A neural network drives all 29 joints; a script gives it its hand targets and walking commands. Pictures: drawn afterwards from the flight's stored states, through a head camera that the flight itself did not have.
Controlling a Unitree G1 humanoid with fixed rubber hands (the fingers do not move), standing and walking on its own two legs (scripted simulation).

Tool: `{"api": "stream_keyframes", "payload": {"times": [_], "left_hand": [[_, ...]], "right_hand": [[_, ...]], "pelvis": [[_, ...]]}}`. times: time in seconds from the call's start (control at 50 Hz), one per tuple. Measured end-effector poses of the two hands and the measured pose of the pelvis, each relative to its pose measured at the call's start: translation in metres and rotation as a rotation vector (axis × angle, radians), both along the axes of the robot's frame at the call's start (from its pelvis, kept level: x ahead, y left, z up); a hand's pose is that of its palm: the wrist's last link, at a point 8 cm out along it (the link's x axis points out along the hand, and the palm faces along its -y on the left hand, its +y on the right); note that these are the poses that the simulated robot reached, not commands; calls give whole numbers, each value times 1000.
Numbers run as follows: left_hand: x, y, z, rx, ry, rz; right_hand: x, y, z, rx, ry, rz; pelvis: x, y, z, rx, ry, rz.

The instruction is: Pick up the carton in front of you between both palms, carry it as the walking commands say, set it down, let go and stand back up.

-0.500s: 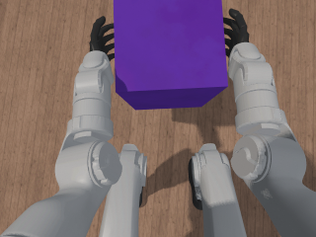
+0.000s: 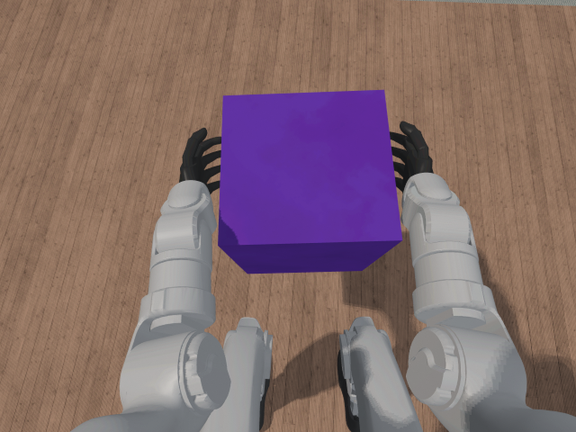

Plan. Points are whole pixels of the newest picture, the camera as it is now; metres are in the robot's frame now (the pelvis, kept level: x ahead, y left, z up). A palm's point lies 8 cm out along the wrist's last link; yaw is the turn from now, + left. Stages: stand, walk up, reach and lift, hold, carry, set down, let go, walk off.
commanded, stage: reach and lift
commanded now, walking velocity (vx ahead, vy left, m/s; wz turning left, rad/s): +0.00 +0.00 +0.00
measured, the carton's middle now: (304, 197) +0.46 +0.00 -0.11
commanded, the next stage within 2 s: hold in 1.88 s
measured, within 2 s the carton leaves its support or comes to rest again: neither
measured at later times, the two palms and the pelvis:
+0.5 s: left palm (143, 172) +0.40 +0.15 +0.12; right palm (480, 167) +0.40 -0.15 +0.12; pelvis +0.04 +0.00 +0.13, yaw +0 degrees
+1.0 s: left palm (50, 154) +0.36 +0.15 +0.23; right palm out of the picture +0.36 -0.15 +0.23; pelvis +0.06 +0.00 +0.20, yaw +0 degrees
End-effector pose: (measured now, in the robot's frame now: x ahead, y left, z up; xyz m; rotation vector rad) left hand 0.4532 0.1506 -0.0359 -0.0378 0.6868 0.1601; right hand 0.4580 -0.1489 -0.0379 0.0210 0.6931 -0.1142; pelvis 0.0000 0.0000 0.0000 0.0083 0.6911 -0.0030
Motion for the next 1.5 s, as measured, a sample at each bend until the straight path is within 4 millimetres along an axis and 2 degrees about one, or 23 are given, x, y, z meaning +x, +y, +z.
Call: {"api": "stream_keyframes", "payload": {"times": [0.58, 0.74, 0.88, 0.96, 1.18, 1.5], "left_hand": [[-61, 0, 178, -3, -4, -19], [-77, 0, 223, -2, -22, -24], [-88, 1, 258, 22, -40, -47], [-92, 0, 265, 29, -24, -54], [-95, 0, 265, 23, -16, -48], [-87, 0, 272, 49, -17, -66]], "right_hand": [[-66, 0, 178, -1, -4, -17], [-83, -1, 225, -2, -22, -20], [-95, 0, 259, -22, -42, -7], [-99, 0, 266, -28, -25, -3], [-101, -1, 266, -19, -17, -6], [-94, -1, 274, -46, -19, 13]], "pelvis": [[48, 2, 153, -7, -393, -4], [61, 2, 184, -8, -544, -4], [65, 3, 199, -9, -674, -1], [63, 3, 202, -9, -725, 0], [55, 2, 202, -8, -764, 1], [70, 1, 207, -9, -772, 0]]}}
